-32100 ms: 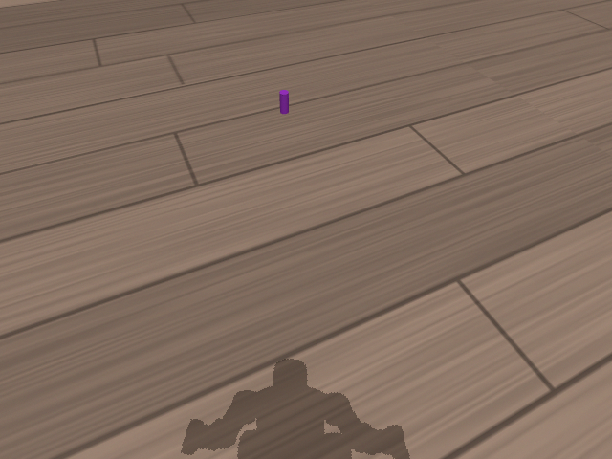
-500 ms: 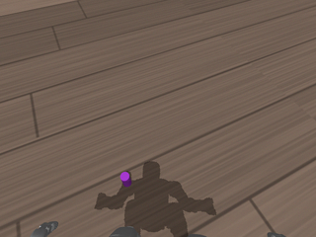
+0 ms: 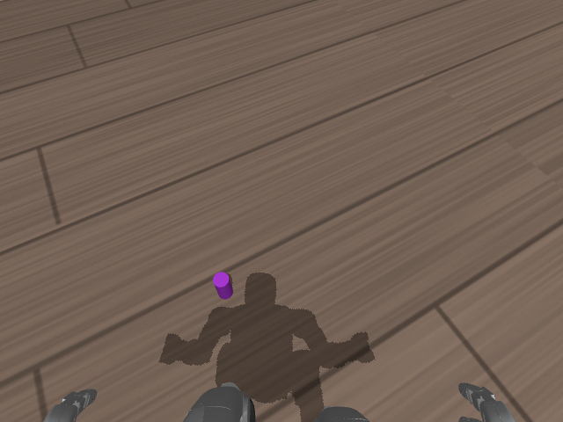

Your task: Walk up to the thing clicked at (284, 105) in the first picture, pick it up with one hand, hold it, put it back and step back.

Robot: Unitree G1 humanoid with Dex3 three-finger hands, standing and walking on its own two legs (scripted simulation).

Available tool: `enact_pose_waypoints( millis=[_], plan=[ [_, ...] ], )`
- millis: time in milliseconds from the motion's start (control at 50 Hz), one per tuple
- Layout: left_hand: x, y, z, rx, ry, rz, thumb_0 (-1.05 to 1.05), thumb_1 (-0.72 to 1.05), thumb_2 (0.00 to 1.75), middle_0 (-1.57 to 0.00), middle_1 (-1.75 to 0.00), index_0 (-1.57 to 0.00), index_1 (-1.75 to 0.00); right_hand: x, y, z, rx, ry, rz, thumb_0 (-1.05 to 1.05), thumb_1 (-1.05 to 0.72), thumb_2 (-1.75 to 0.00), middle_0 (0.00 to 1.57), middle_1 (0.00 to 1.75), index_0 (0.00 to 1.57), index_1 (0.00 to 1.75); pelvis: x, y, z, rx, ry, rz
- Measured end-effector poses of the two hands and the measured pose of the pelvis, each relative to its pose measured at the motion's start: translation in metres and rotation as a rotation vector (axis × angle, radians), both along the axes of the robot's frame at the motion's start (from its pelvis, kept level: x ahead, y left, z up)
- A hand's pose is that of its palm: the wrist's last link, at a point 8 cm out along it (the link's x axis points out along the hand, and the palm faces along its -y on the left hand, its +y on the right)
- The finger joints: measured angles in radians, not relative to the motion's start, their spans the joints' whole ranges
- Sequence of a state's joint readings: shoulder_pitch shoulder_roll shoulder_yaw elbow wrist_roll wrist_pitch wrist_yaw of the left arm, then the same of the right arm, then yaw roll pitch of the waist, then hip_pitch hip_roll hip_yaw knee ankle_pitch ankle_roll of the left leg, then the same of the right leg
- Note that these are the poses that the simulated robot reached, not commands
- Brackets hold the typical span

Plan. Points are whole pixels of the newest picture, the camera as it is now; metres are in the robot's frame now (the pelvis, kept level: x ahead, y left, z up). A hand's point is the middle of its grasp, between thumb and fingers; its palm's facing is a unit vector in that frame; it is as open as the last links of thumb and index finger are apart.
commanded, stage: step back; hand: left
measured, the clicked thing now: (223, 286) +0.52 +0.20 -0.69
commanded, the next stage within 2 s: none
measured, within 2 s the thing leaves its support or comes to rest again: neither
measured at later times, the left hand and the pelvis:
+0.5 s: hand out of the picture -0.02 +0.28 -0.14, palm faces +0.09 -0.93 -0.36, open 7.4 cm; pelvis -0.12 +0.01 +0.01, yaw +4 degrees
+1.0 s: hand out of the picture -0.21 +0.23 -0.12, palm faces +0.04 -0.90 -0.43, open 7.4 cm; pelvis -0.29 -0.04 +0.01, yaw +3 degrees
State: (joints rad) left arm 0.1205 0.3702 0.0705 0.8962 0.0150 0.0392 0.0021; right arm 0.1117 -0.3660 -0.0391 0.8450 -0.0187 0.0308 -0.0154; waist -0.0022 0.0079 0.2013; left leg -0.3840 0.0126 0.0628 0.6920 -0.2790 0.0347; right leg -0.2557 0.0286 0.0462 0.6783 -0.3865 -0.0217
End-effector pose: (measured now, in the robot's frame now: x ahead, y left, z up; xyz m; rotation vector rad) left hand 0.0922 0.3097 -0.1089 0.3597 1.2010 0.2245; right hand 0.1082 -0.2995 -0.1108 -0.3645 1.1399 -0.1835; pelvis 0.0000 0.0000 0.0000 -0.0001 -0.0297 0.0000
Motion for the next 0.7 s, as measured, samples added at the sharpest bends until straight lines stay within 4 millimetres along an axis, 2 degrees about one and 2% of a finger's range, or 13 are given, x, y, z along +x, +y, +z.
enact_pose_waypoints(
  millis=[40, 120, 220, 300, 380, 460, 540, 620, 700],
  plan=[
    [-0.015, -0.006, 0.005, 0.005, -0.004, 0.002, 0.0, 0.91, 0.9, -0.2, -0.3, -0.2, -0.3, -0.005, -0.006, -0.004, 0.011, -0.004, -0.009, 0.0, -0.9, -0.9, 0.2, 0.3, 0.2, 0.3, -0.009, -0.005, 0.0, -0.017, -0.008, 0.013],
    [-0.04, -0.011, 0.018, 0.008, -0.014, 0.024, 0.0, 0.9, 0.9, -0.21, -0.3, -0.2, -0.3, -0.019, -0.011, 0.001, 0.015, 0.009, -0.004, 0.0, -0.9, -0.9, 0.2, 0.3, 0.2, 0.3, -0.024, -0.008, 0.009, 0.018, -0.004, 0.015],
    [-0.055, -0.009, 0.028, 0.021, -0.067, 0.035, 0.0, 0.9, 0.9, -0.21, -0.3, -0.2, -0.3, -0.044, -0.014, 0.007, -0.012, 0.036, 0.033, 0.0, -0.9, -0.9, 0.2, 0.3, 0.2, 0.3, -0.046, -0.006, 0.013, 0.021, 0.009, 0.041],
    [-0.066, -0.001, 0.023, 0.016, -0.123, 0.033, 0.0, 0.9, 0.9, -0.21, -0.3, -0.2, -0.3, -0.063, -0.01, 0.008, -0.041, 0.057, 0.065, 0.0, -0.9, -0.9, 0.2, 0.3, 0.2, 0.3, -0.069, 0.0, 0.008, 0.009, 0.007, 0.076],
    [-0.085, 0.012, 0.007, -0.009, -0.142, 0.043, 0.0, 0.9, 0.9, -0.21, -0.3, -0.2, -0.3, -0.085, 0.001, 0.01, -0.059, 0.047, 0.086, 0.0, -0.9, -0.9, 0.2, 0.3, 0.2, 0.3, -0.094, 0.008, 0.0, 0.023, -0.013, 0.088],
    [-0.112, 0.014, 0.006, -0.024, -0.109, 0.07, 0.0, 0.9, 0.9, -0.21, -0.3, -0.2, -0.3, -0.109, 0.01, 0.023, -0.05, 0.033, 0.093, 0.0, -0.9, -0.9, 0.2, 0.3, 0.2, 0.3, -0.115, 0.009, 0.008, -0.012, -0.015, 0.087],
    [-0.143, 0.013, 0.007, -0.032, -0.087, 0.074, 0.0, 0.91, 0.9, -0.2, -0.3, -0.2, -0.3, -0.126, 0.01, 0.034, -0.059, 0.004, 0.086, 0.0, -0.9, -0.9, 0.2, 0.3, 0.2, 0.3, -0.136, 0.006, 0.014, -0.026, -0.007, 0.063],
    [-0.179, 0.008, 0.005, -0.024, -0.035, 0.057, 0.0, 0.91, 0.9, -0.2, -0.3, -0.2, -0.3, -0.14, 0.003, 0.037, -0.059, -0.049, 0.08, 0.0, -0.9, -0.9, 0.21, 0.3, 0.2, 0.3, -0.162, -0.001, 0.013, -0.029, -0.005, 0.035],
    [-0.214, -0.003, 0.002, -0.01, 0.004, 0.035, 0.0, 0.91, 0.9, -0.2, -0.3, -0.2, -0.3, -0.162, -0.013, 0.03, -0.05, -0.088, 0.075, 0.0, -0.9, -0.9, 0.21, 0.3, 0.2, 0.3, -0.192, -0.014, 0.006, -0.018, -0.006, 0.005]
  ],
)
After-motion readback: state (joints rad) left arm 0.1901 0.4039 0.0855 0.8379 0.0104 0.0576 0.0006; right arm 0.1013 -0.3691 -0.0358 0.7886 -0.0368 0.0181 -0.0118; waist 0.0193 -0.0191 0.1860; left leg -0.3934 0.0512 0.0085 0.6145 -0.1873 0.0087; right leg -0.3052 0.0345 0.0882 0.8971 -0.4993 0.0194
